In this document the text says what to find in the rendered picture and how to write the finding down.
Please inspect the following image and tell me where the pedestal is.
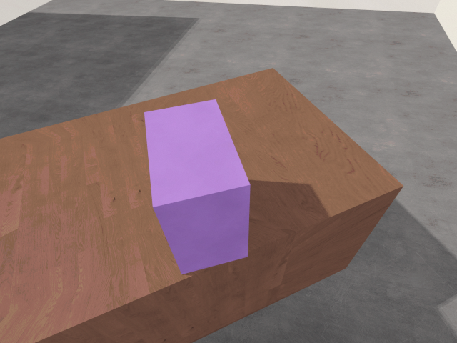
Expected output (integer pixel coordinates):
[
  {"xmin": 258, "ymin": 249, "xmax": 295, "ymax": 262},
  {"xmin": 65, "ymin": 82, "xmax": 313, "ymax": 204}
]
[{"xmin": 0, "ymin": 68, "xmax": 403, "ymax": 343}]

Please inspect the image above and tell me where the carton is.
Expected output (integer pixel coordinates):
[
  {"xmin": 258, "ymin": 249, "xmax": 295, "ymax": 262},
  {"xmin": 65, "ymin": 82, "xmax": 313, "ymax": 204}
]
[{"xmin": 144, "ymin": 99, "xmax": 251, "ymax": 274}]

